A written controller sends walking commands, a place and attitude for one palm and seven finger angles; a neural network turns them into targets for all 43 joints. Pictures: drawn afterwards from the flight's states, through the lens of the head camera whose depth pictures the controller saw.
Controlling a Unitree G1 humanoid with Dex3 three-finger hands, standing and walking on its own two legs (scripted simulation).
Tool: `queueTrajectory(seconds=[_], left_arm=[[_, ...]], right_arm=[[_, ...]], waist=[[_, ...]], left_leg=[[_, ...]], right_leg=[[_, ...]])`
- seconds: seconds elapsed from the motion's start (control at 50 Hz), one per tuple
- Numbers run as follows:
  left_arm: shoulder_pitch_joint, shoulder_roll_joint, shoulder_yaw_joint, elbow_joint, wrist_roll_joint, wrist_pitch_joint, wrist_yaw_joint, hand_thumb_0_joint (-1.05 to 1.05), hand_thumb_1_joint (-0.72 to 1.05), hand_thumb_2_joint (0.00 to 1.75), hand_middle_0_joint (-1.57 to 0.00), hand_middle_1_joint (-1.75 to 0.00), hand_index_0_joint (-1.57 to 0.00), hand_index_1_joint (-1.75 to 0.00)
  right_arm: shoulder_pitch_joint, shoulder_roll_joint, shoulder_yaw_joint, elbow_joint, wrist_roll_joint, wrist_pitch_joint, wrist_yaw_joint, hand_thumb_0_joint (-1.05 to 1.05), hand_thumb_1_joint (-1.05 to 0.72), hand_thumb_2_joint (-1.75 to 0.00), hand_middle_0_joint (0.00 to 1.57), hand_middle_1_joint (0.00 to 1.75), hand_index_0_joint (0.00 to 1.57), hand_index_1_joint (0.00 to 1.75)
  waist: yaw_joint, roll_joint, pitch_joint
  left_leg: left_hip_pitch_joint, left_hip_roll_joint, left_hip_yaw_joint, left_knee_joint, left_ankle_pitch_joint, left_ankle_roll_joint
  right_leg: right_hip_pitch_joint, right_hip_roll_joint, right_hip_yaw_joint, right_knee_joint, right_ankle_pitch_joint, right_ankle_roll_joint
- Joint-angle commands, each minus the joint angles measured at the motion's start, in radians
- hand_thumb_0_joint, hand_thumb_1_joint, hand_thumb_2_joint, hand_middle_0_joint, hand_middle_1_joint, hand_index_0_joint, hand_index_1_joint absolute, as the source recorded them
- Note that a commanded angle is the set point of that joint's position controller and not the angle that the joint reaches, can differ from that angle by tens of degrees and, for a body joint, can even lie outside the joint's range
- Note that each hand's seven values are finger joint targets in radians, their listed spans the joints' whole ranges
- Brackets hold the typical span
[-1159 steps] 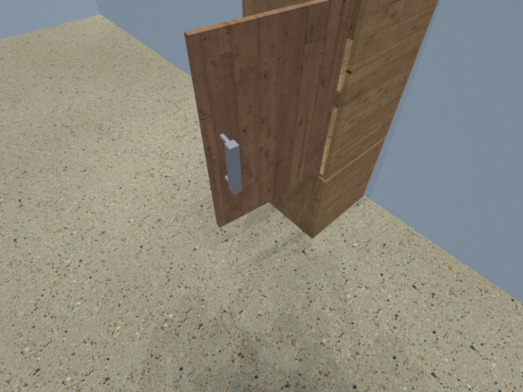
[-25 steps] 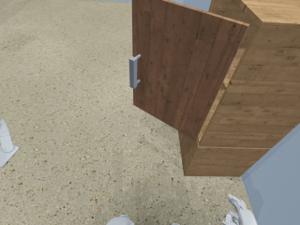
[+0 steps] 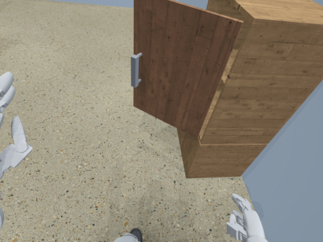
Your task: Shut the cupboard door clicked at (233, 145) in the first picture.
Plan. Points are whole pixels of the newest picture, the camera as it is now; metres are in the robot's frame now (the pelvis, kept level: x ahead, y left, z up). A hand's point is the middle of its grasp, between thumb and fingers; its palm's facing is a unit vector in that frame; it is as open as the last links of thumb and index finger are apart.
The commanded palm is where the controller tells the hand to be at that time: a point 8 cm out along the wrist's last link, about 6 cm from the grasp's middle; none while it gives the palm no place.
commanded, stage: stop stepping back and stand still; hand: left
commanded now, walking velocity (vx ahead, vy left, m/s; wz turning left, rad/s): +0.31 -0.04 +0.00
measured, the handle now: (137, 70) +0.85 +0.16 -0.05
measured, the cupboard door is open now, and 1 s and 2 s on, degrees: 54 54 54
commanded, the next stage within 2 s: let the arm hang, fingers relaxed in 1.98 s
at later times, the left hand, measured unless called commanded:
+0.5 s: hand out of the picture +0.09 +0.25 +0.20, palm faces +0.29 -0.83 -0.48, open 7.4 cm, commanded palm +0.05 +0.31 +0.20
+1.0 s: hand out of the picture +0.11 +0.31 +0.20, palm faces +0.44 -0.76 -0.48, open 7.4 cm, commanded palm +0.05 +0.34 +0.20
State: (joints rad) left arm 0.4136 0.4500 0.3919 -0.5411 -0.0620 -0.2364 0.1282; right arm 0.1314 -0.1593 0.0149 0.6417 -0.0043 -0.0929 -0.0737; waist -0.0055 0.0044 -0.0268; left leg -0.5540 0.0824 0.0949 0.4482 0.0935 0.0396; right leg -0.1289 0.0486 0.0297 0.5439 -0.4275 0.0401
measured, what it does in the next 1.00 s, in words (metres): walks backwards: left foot, then right foot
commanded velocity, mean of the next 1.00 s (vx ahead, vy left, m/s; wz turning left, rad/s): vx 0.13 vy -0.06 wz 0.00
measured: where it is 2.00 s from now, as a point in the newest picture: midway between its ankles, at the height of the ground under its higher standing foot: outside the picture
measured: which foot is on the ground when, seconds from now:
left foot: down 0.00-0.08, up 0.10-0.20, down 0.22-0.42, up 0.44-0.72, down 0.74-1.00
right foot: down 0.00-0.22, up 0.24-0.40, down 0.42-1.00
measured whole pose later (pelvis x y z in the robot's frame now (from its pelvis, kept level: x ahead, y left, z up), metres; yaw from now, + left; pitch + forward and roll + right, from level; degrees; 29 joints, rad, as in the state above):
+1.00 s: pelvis -0.09 +0.05 +0.01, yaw -1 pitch +0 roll -1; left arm 0.54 0.46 0.46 -0.51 -0.04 -0.19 0.17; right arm 0.25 -0.14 0.05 0.62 0.00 -0.10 -0.05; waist -0.01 -0.01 -0.01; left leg -0.29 0.10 0.08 0.60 -0.30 -0.03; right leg -0.27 0.03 -0.09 0.54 -0.26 -0.04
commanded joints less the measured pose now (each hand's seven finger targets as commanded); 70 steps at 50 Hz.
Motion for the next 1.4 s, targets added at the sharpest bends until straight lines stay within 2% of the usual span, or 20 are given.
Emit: queueTrajectory(seconds=[0.0, 0.04, 0.08, 0.1, 0.14, 0.18, 0.2, 0.26, 0.36, 0.4, 0.42, 0.48, 0.66, 0.68, 0.72, 0.76, 0.88, 1.02, 1.18, 1.38], left_arm=[[0.193, 0.265, 0.287, -0.138, -0.039, -0.026, 0.011, 0.0, 0.9, 0.9, -0.2, -0.3, -0.2, -0.3], [0.289, 0.263, 0.276, -0.188, -0.045, -0.025, 0.003, 0.0, 0.9, 0.9, -0.2, -0.3, -0.2, -0.3], [0.268, 0.27, 0.273, -0.258, -0.051, -0.017, 0.014, 0.0, 0.9, 0.9, -0.2, -0.3, -0.2, -0.3], [0.198, 0.26, 0.275, -0.29, -0.041, -0.01, 0.027, 0.0, 0.9, 0.9, -0.2, -0.3, -0.2, -0.3], [-0.075, 0.189, 0.152, -0.22, 0.006, -0.003, 0.063, 0.0, 0.9, 0.9, -0.2, -0.3, -0.2, -0.3], [-0.24, 0.118, 0.07, -0.086, 0.022, 0.01, 0.079, 0.0, 0.9, 0.9, -0.2, -0.3, -0.2, -0.3], [-0.271, 0.125, 0.048, -0.071, 0.029, 0.013, 0.081, 0.0, 0.9, 0.9, -0.2, -0.3, -0.2, -0.3], [-0.203, 0.146, 0.08, -0.204, 0.036, 0.002, 0.063, 0.0, 0.9, 0.9, -0.2, -0.3, -0.2, -0.3], [0.23, 0.189, 0.165, -0.331, 0.011, 0.016, 0.042, 0.0, 0.9, 0.9, -0.2, -0.3, -0.2, -0.3], [0.268, 0.265, 0.264, -0.266, 0.013, 0.03, 0.055, 0.0, 0.9, 0.9, -0.2, -0.3, -0.2, -0.3], [0.154, 0.263, 0.269, -0.259, -0.004, 0.012, 0.046, 0.0, 0.9, 0.9, -0.2, -0.3, -0.2, -0.3], [0.108, 0.186, 0.203, -0.014, 0.012, 0.013, 0.057, 0.0, 0.9, 0.9, -0.2, -0.3, -0.2, -0.3], [-0.078, 0.119, 0.044, -0.098, 0.039, 0.021, 0.084, 0.0, 0.9, 0.9, -0.2, -0.3, -0.2, -0.3], [-0.089, 0.137, 0.059, -0.142, 0.035, 0.016, 0.086, 0.0, 0.9, 0.9, -0.2, -0.3, -0.2, -0.3], [-0.102, 0.165, 0.1, -0.253, 0.034, 0.002, 0.086, 0.0, 0.9, 0.9, -0.2, -0.3, -0.2, -0.3], [-0.064, 0.219, 0.169, -0.245, 0.036, -0.015, 0.077, 0.0, 0.9, 0.9, -0.2, -0.3, -0.2, -0.3], [0.105, 0.158, 0.172, -0.176, 0.026, -0.004, 0.067, 0.0, 0.9, 0.9, -0.2, -0.3, -0.2, -0.3], [0.097, 0.131, 0.121, -0.08, 0.008, 0.034, 0.069, 0.0, 0.9, 0.9, -0.2, -0.3, -0.2, -0.3], [0.098, 0.176, 0.166, -0.182, 0.021, 0.009, 0.076, 0.0, 0.9, 0.9, -0.2, -0.3, -0.2, -0.3], [0.173, 0.145, 0.159, -0.132, 0.011, 0.004, 0.07, 0.0, 0.9, 0.9, -0.2, -0.3, -0.2, -0.3]], right_arm=[[-0.08, -0.185, -0.07, -0.212, -0.001, -0.019, -0.013, 0.0, -0.9, -0.9, 0.2, 0.3, 0.2, 0.3], [-0.024, -0.145, -0.066, -0.215, 0.007, -0.001, -0.003, 0.0, -0.9, -0.9, 0.2, 0.3, 0.2, 0.3], [0.036, -0.154, -0.083, -0.169, 0.002, 0.012, -0.005, 0.0, -0.9, -0.9, 0.2, 0.3, 0.2, 0.3], [0.044, -0.164, -0.075, -0.156, -0.011, 0.01, -0.003, 0.0, -0.9, -0.9, 0.2, 0.3, 0.2, 0.3], [0.078, -0.16, -0.029, -0.13, -0.017, -0.013, -0.015, 0.0, -0.9, -0.9, 0.2, 0.3, 0.2, 0.3], [0.07, -0.209, -0.053, -0.098, 0.006, -0.066, -0.034, 0.0, -0.9, -0.9, 0.2, 0.3, 0.2, 0.3], [0.056, -0.221, -0.058, -0.119, 0.028, -0.088, -0.044, 0.0, -0.9, -0.9, 0.2, 0.3, 0.2, 0.3], [0.008, -0.183, -0.049, -0.117, -0.002, -0.094, -0.021, 0.0, -0.9, -0.9, 0.2, 0.3, 0.2, 0.3], [-0.015, -0.14, -0.042, -0.176, -0.016, -0.044, 0.033, 0.0, -0.9, -0.9, 0.2, 0.3, 0.2, 0.3], [0.019, -0.128, -0.049, -0.161, -0.012, 0.008, 0.032, 0.0, -0.9, -0.9, 0.2, 0.3, 0.2, 0.3], [0.037, -0.157, -0.054, -0.121, -0.033, 0.021, 0.028, 0.0, -0.9, -0.9, 0.2, 0.3, 0.2, 0.3], [0.048, -0.147, -0.053, -0.124, -0.008, 0.013, -0.001, 0.0, -0.9, -0.9, 0.2, 0.3, 0.2, 0.3], [0.028, -0.164, -0.057, -0.131, -0.009, -0.053, -0.045, 0.0, -0.9, -0.9, 0.2, 0.3, 0.2, 0.3], [0.035, -0.175, -0.062, -0.133, -0.005, -0.058, -0.048, 0.0, -0.9, -0.9, 0.2, 0.3, 0.2, 0.3], [0.025, -0.214, -0.067, -0.161, 0.004, -0.054, -0.044, 0.0, -0.9, -0.9, 0.2, 0.3, 0.2, 0.3], [0.011, -0.162, -0.054, -0.133, -0.009, -0.064, -0.03, 0.0, -0.9, -0.9, 0.2, 0.3, 0.2, 0.3], [0.034, -0.159, -0.045, -0.154, 0.003, -0.053, 0.006, 0.0, -0.9, -0.9, 0.2, 0.3, 0.2, 0.3], [0.052, -0.135, -0.044, -0.142, 0.019, -0.019, 0.014, 0.0, -0.9, -0.9, 0.2, 0.3, 0.2, 0.3], [0.005, -0.142, -0.043, -0.171, 0.018, 0.001, -0.014, 0.0, -0.9, -0.9, 0.2, 0.3, 0.2, 0.3], [0.017, -0.158, -0.051, -0.19, 0.026, 0.008, -0.01, 0.0, -0.9, -0.9, 0.2, 0.3, 0.2, 0.3]], waist=[[0.02, 0.337, -0.126], [0.017, 0.077, -0.147], [-0.012, -0.285, -0.045], [-0.023, -0.216, -0.025], [-0.078, 0.014, 0.065], [-0.047, 0.225, 0.071], [-0.031, 0.175, 0.076], [-0.011, 0.384, -0.01], [0.017, 0.226, -0.126], [0.016, -0.137, -0.056], [-0.014, -0.116, 0.008], [-0.037, -0.054, 0.069], [-0.007, -0.152, 0.0], [-0.017, -0.089, -0.007], [-0.017, 0.266, -0.004], [-0.022, 0.314, 0.028], [-0.008, 0.193, 0.014], [-0.024, -0.121, -0.08], [-0.007, 0.063, -0.13], [-0.008, 0.077, -0.105]], left_leg=[[0.12, 0.064, -0.211, -0.375, -0.845, -0.18], [0.26, -0.082, 0.018, 0.034, -0.61, -0.177], [0.391, -0.09, -0.146, 0.685, -0.433, -0.112], [0.316, -0.053, -0.193, 0.708, -0.432, -0.095], [0.207, -0.011, -0.133, 0.217, -0.415, -0.066], [0.167, 0.063, -0.3, -0.09, -0.491, -0.022], [0.142, 0.105, -0.413, -0.161, -0.542, 0.003], [0.087, 0.147, -0.546, -0.431, -0.991, -0.088], [-0.063, 0.004, -0.182, -0.158, -0.738, -0.082], [-0.166, -0.113, -0.055, 0.484, -0.569, -0.08], [-0.192, -0.09, -0.072, 0.656, -0.473, -0.085], [-0.129, -0.018, -0.101, 0.699, -0.425, -0.066], [0.321, -0.056, 0.061, 0.085, -0.457, -0.02], [0.38, -0.027, 0.017, 0.019, -0.477, -0.007], [0.464, 0.227, -0.399, -0.167, -0.406, 0.085], [0.315, 0.284, -0.475, -0.291, -0.616, 0.116], [0.105, 0.149, -0.135, -0.125, -0.568, 0.013], [0.198, -0.02, -0.046, 0.189, -0.372, -0.051], [0.338, 0.041, -0.081, 0.033, 0.049, -0.027], [0.267, 0.037, -0.086, -0.001, -0.062, -0.035]], right_leg=[[-0.033, 0.133, -0.186, -0.006, -0.24, -0.098], [-0.186, 0.001, -0.108, -0.198, -0.252, -0.16], [-0.709, -0.358, 0.307, -0.379, -0.434, -0.293], [-0.667, -0.363, 0.297, -0.347, -0.387, -0.31], [-0.394, -0.218, 0.022, -0.105, -0.133, -0.124], [-0.254, -0.062, -0.076, 0.089, -0.048, -0.037], [-0.193, -0.022, -0.067, 0.116, 0.02, -0.018], [-0.151, 0.047, -0.046, 0.365, -0.083, -0.043], [0.219, 0.029, -0.089, -0.081, -0.076, -0.111], [0.005, -0.378, 0.437, -0.413, -0.287, -0.247], [-0.118, -0.413, 0.34, -0.394, -0.112, -0.285], [-0.294, -0.341, 0.302, -0.415, -0.403, -0.235], [-0.234, -0.227, 0.061, -0.245, -0.256, -0.169], [-0.248, -0.197, 0.037, -0.148, -0.188, -0.144], [-0.389, -0.048, -0.104, 0.222, -0.021, -0.049], [-0.37, -0.069, -0.037, 0.371, -0.057, -0.041], [0.0, -0.03, -0.114, -0.032, 0.14, -0.036], [-0.03, -0.263, 0.218, -0.188, 0.464, -0.151], [0.037, -0.13, -0.006, -0.045, 0.656, -0.052], [0.053, -0.118, -0.002, -0.071, 0.569, -0.052]])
